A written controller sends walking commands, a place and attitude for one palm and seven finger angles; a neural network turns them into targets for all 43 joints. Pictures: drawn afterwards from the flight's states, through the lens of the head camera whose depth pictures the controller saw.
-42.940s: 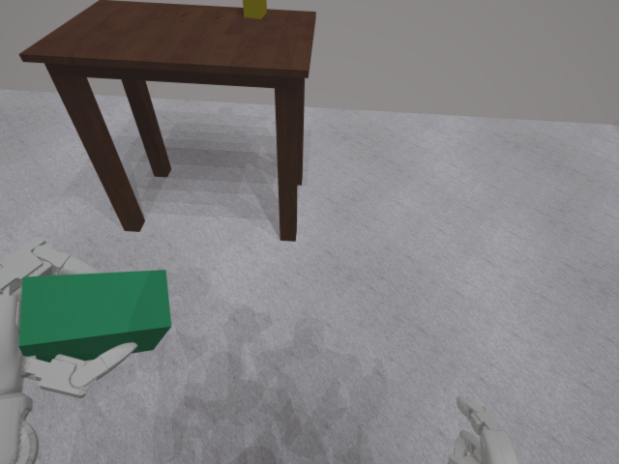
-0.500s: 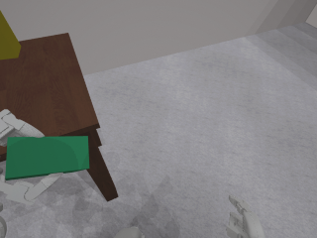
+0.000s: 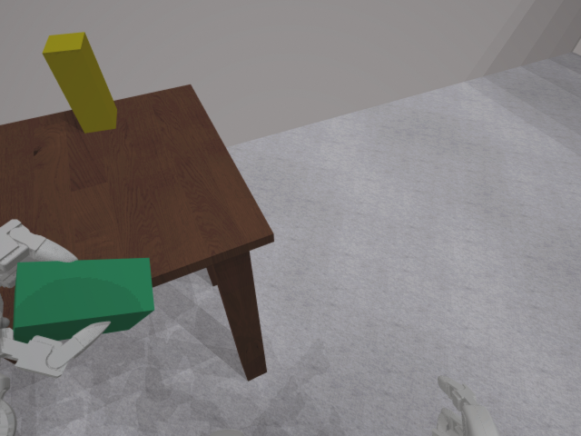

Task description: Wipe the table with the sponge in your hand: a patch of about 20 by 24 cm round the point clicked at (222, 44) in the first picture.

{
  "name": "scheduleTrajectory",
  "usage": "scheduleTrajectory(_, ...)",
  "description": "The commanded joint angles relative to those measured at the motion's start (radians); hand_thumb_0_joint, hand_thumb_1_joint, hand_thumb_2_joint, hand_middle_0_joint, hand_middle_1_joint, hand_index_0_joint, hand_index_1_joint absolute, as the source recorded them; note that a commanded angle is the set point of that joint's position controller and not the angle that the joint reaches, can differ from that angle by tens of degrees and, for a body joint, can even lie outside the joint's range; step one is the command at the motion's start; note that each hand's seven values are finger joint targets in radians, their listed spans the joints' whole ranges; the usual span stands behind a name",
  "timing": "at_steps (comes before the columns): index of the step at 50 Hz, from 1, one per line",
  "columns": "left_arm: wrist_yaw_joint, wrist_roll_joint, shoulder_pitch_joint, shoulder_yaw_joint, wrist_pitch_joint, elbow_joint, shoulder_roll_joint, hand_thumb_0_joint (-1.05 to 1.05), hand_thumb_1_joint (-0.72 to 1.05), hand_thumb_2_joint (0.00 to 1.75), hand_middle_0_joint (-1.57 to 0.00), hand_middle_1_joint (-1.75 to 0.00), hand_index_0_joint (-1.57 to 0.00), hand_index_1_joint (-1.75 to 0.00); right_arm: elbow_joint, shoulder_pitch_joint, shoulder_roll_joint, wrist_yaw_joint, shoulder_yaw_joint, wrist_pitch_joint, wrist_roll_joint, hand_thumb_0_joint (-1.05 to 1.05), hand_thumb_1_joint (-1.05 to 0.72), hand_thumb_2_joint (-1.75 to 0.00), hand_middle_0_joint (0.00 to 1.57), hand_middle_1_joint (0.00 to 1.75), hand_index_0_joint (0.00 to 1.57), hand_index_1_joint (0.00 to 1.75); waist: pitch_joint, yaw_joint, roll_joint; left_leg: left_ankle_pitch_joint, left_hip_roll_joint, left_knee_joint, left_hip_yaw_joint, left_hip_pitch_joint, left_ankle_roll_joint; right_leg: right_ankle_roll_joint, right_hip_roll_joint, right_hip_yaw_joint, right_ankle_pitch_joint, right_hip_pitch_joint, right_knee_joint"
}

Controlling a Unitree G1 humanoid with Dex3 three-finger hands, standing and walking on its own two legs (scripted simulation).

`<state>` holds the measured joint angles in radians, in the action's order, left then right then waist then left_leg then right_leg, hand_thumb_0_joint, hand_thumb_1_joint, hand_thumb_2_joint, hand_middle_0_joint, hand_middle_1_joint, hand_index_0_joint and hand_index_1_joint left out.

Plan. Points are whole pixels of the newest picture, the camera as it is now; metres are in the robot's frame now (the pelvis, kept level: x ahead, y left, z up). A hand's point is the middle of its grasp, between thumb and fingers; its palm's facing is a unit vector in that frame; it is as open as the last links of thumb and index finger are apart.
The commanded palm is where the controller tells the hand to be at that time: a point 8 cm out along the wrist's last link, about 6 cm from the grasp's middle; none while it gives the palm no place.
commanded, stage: come to a stop and stand still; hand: left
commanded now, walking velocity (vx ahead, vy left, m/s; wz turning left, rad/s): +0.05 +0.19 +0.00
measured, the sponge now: (101, 299) +0.23 +0.22 +0.13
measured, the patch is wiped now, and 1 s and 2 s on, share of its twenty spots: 0.95 0.95 0.95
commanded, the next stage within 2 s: look again from close up in 1.06 s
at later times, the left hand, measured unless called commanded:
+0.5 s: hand out of the picture +0.23 +0.35 +0.17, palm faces +0.43 -0.82 -0.37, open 9.6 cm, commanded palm +0.17 +0.37 +0.18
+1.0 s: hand out of the picture +0.23 +0.32 +0.17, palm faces +0.42 -0.82 -0.38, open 9.6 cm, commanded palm +0.18 +0.36 +0.18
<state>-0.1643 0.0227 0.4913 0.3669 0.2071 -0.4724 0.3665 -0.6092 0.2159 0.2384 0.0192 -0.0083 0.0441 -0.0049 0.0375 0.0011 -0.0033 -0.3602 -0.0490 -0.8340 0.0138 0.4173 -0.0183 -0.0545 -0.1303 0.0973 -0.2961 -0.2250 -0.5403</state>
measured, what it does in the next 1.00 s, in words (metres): steps on the spot: left foot, then right foot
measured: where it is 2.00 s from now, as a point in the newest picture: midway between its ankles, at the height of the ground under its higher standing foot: outside the picture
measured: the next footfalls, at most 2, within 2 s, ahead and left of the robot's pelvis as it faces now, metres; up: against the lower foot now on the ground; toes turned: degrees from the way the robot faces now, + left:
left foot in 0.06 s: +0.06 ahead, +0.20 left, +0.00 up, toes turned +2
right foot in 0.26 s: +0.03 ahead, +0.00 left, +0.00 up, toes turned +3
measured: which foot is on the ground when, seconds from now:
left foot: up 0.00-0.04, down 0.06-1.00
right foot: down 0.00-0.08, up 0.10-0.24, down 0.26-1.00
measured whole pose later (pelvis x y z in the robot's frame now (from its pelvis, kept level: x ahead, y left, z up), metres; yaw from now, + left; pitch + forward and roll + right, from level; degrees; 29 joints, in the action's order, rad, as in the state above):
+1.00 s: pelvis +0.03 +0.07 +0.01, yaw +1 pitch +1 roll -1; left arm -0.15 0.05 0.47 0.31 0.09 -0.43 0.33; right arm -0.58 0.22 0.23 0.06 0.00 0.02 -0.01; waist -0.03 -0.01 0.05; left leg -0.20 -0.03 -0.39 -0.01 0.20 -0.01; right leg 0.06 0.07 0.05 -0.21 -0.10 -0.29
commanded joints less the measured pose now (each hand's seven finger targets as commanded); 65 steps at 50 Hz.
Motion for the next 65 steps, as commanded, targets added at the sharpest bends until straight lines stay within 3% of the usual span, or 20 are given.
scheduleTrajectory(1, -0.023, 0.008, -0.107, 0.113, 0.043, -0.303, 0.192, 0.00, 0.10, 1.30, -1.20, -1.60, -1.20, -1.60, 0.168, -0.123, 0.060, 0.036, -0.048, 0.061, -0.008, 0.00, -0.90, -0.90, 0.20, 0.30, 0.20, 0.30, -0.087, 0.005, -0.071, 0.164, 0.073, 0.319, -0.144, -0.210, -0.009, 0.088, -0.101, -0.052, 0.246, -0.014, 0.019)
scheduleTrajectory(2, -0.019, 0.014, -0.111, 0.122, 0.045, -0.342, 0.204, 0.00, 0.10, 1.30, -1.20, -1.60, -1.20, -1.60, 0.180, -0.116, 0.080, 0.041, -0.060, 0.064, -0.011, 0.00, -0.90, -0.90, 0.20, 0.30, 0.20, 0.30, -0.108, 0.007, 0.035, 0.260, 0.032, 0.362, -0.078, -0.236, 0.008, 0.051, -0.044, -0.012, 0.208, -0.027, -0.114)
scheduleTrajectory(3, -0.015, 0.020, -0.101, 0.139, 0.050, -0.375, 0.218, 0.00, 0.10, 1.30, -1.20, -1.60, -1.20, -1.60, 0.201, -0.111, 0.113, 0.045, -0.073, 0.071, -0.015, 0.00, -0.90, -0.90, 0.20, 0.30, 0.20, 0.30, -0.117, 0.007, 0.227, 0.382, -0.094, 0.396, 0.092, -0.268, 0.064, 0.004, 0.049, 0.025, 0.031, -0.131, -0.270)
scheduleTrajectory(4, -0.012, 0.018, -0.066, 0.142, 0.056, -0.355, 0.197, 0.00, 0.10, 1.30, -1.20, -1.60, -1.20, -1.60, 0.208, -0.077, 0.114, 0.037, -0.076, 0.081, -0.018, 0.00, -0.90, -0.90, 0.20, 0.30, 0.20, 0.30, -0.142, 0.004, 0.274, 0.508, -0.167, 0.433, 0.186, -0.258, 0.124, -0.003, 0.110, 0.010, -0.245, -0.203, -0.406)
scheduleTrajectory(5, -0.009, 0.027, -0.057, 0.158, 0.054, -0.336, 0.196, 0.00, 0.10, 1.30, -1.20, -1.60, -1.20, -1.60, 0.186, -0.075, 0.086, 0.034, -0.065, 0.090, -0.015, 0.00, -0.90, -0.90, 0.20, 0.30, 0.20, 0.30, -0.150, 0.012, 0.323, 0.532, -0.182, 0.472, 0.253, -0.253, 0.163, 0.005, 0.126, -0.019, -0.321, -0.249, -0.486)
scheduleTrajectory(8, -0.012, 0.022, -0.104, 0.158, 0.059, -0.405, 0.190, 0.00, 0.10, 1.30, -1.20, -1.60, -1.20, -1.60, 0.152, -0.108, 0.068, 0.020, -0.052, 0.123, -0.008, 0.00, -0.90, -0.90, 0.20, 0.30, 0.20, 0.30, -0.223, 0.004, 0.215, 0.478, -0.164, 0.441, 0.170, -0.279, 0.118, 0.027, 0.124, -0.055, -0.159, -0.136, -0.278)
scheduleTrajectory(11, -0.002, 0.022, -0.055, 0.130, 0.030, -0.336, 0.173, 0.00, 0.10, 1.30, -1.20, -1.60, -1.20, -1.60, 0.150, -0.117, 0.069, 0.009, -0.027, 0.124, -0.001, 0.00, -0.90, -0.90, 0.20, 0.30, 0.20, 0.30, -0.169, 0.001, 0.248, 0.229, -0.172, 0.498, 0.150, -0.162, 0.072, 0.037, 0.159, -0.042, -0.035, 0.015, -0.003)
scheduleTrajectory(13, 0.005, 0.018, -0.063, 0.136, 0.010, -0.285, 0.187, 0.00, 0.10, 1.30, -1.20, -1.60, -1.20, -1.60, 0.147, -0.119, 0.070, 0.011, -0.019, 0.109, 0.007, 0.00, -0.90, -0.90, 0.20, 0.30, 0.20, 0.30, -0.155, -0.001, 0.197, 0.073, -0.148, 0.501, 0.113, -0.083, 0.047, 0.051, 0.154, -0.076, 0.059, 0.105, 0.115)
scheduleTrajectory(15, 0.011, 0.023, -0.046, 0.104, -0.018, -0.195, 0.139, 0.00, 0.10, 1.30, -1.20, -1.60, -1.20, -1.60, 0.151, -0.091, 0.066, 0.015, -0.023, 0.090, 0.001, 0.00, -0.90, -0.90, 0.20, 0.30, 0.20, 0.30, -0.136, -0.003, 0.008, -0.079, -0.089, 0.468, 0.072, -0.080, 0.032, 0.081, 0.130, -0.155, 0.024, 0.066, 0.153)
scheduleTrajectory(16, 0.016, 0.027, -0.062, 0.085, -0.031, -0.170, 0.125, 0.00, 0.10, 1.30, -1.20, -1.60, -1.20, -1.60, 0.152, -0.087, 0.072, 0.017, -0.023, 0.080, 0.001, 0.00, -0.90, -0.90, 0.20, 0.30, 0.20, 0.30, -0.112, 0.002, -0.033, -0.087, -0.067, 0.457, 0.059, -0.105, 0.023, 0.093, 0.118, -0.191, -0.018, 0.005, 0.182)
scheduleTrajectory(21, 0.016, 0.020, -0.191, 0.040, -0.055, -0.182, 0.122, 0.00, 0.10, 1.30, -1.20, -1.60, -1.20, -1.60, 0.169, -0.114, 0.062, 0.042, -0.003, 0.066, -0.001, 0.00, -0.90, -0.90, 0.20, 0.30, 0.20, 0.30, -0.089, -0.006, 0.116, -0.049, -0.137, 0.620, 0.152, -0.160, 0.031, 0.046, 0.170, -0.102, 0.055, -0.016, 0.116)
scheduleTrajectory(27, 0.006, 0.019, -0.153, 0.063, -0.055, -0.249, 0.144, 0.00, 0.10, 1.30, -1.20, -1.60, -1.20, -1.60, 0.183, -0.094, 0.061, 0.038, -0.014, 0.071, 0.001, 0.00, -0.90, -0.90, 0.20, 0.30, 0.20, 0.30, -0.199, -0.016, 0.100, 0.406, -0.072, 0.469, 0.025, -0.246, 0.003, 0.056, 0.144, -0.110, 0.284, 0.092, 0.179)
scheduleTrajectory(30, 0.000, 0.028, -0.080, 0.086, -0.052, -0.260, 0.154, 0.00, 0.10, 1.30, -1.20, -1.60, -1.20, -1.60, 0.188, -0.092, 0.064, 0.036, -0.021, 0.065, -0.004, 0.00, -0.90, -0.90, 0.20, 0.30, 0.20, 0.30, -0.242, -0.012, 0.113, 0.507, -0.038, 0.419, -0.011, -0.259, -0.009, 0.067, 0.123, -0.120, 0.421, 0.142, 0.182)
scheduleTrajectory(41, -0.003, 0.039, -0.063, 0.062, -0.054, -0.176, 0.139, 0.00, 0.10, 1.30, -1.20, -1.60, -1.20, -1.60, 0.191, -0.100, 0.081, 0.054, -0.023, 0.036, -0.008, 0.00, -0.90, -0.90, 0.20, 0.30, 0.20, 0.30, -0.157, -0.002, 0.049, 0.379, 0.005, 0.451, -0.035, -0.280, 0.010, 0.051, 0.110, -0.129, 0.382, 0.093, 0.279)
scheduleTrajectory(57, 0.007, 0.040, -0.089, 0.058, -0.053, -0.158, 0.148, 0.00, 0.10, 1.30, -1.20, -1.60, -1.20, -1.60, 0.192, -0.104, 0.078, 0.046, -0.021, 0.020, -0.011, 0.00, -0.90, -0.90, 0.20, 0.30, 0.20, 0.30, -0.145, -0.006, 0.026, 0.354, 0.025, 0.471, -0.034, -0.305, 0.019, 0.041, 0.111, -0.115, 0.323, 0.094, 0.321)
scheduleTrajectory(58, 0.005, 0.055, -1.044, 0.275, 0.101, -0.489, 0.906, 0.00, 0.10, 1.30, -1.20, -1.60, -1.20, -1.60, 0.345, -0.010, 0.120, 0.123, 0.183, 0.022, -0.068, 0.00, -0.90, -0.90, 0.20, 0.30, 0.20, 0.30, 0.145, 0.053, 0.090, 0.063, 0.053, 0.508, 0.059, 0.019, 0.054, 0.011, 0.154, -0.093, 0.049, 0.137, 0.247)
scheduleTrajectory(59, 0.017, 0.031, -0.632, 0.277, 0.054, 0.008, 0.408, 0.00, 0.10, 1.30, -1.20, -1.60, -1.20, -1.60, 0.226, -0.020, 0.051, 0.110, 0.013, 0.067, -0.070, 0.00, -0.90, -0.90, 0.20, 0.30, 0.20, 0.30, -0.026, -0.018, -0.020, 0.110, -0.030, 0.443, 0.006, -0.198, 0.053, 0.047, 0.096, -0.100, -0.109, -0.013, 0.257)
scheduleTrajectory(60, 0.022, 0.052, -0.426, 0.174, 0.032, 0.099, 0.304, 0.00, 0.10, 1.30, -1.20, -1.60, -1.20, -1.60, 0.198, -0.082, 0.095, 0.080, 0.002, 0.084, -0.028, 0.00, -0.90, -0.90, 0.20, 0.30, 0.20, 0.30, -0.031, -0.034, 0.036, 0.138, 0.000, 0.397, 0.028, -0.272, 0.041, 0.091, 0.070, -0.183, -0.003, -0.099, 0.276)
scheduleTrajectory(61, 0.034, 0.051, -0.342, 0.184, 0.039, 0.072, 0.320, 0.00, 0.10, 1.30, -1.20, -1.60, -1.20, -1.60, 0.192, -0.071, 0.112, 0.054, -0.007, 0.097, -0.014, 0.00, -0.90, -0.90, 0.20, 0.30, 0.20, 0.30, -0.087, -0.036, 0.048, 0.131, -0.005, 0.379, 0.028, -0.263, 0.034, 0.107, 0.037, -0.224, 0.033, -0.082, 0.265)
scheduleTrajectory(65, 0.060, 0.060, -0.097, 0.061, 0.057, -0.112, 0.166, 0.00, 0.10, 1.30, -1.20, -1.60, -1.20, -1.60, 0.186, -0.079, 0.115, -0.001, -0.011, 0.128, -0.019, 0.00, -0.90, -0.90, 0.20, 0.30, 0.20, 0.30, -0.198, -0.044, 0.006, 0.237, -0.013, 0.375, 0.007, -0.267, 0.047, 0.076, 0.038, -0.210, 0.180, 0.018, 0.199)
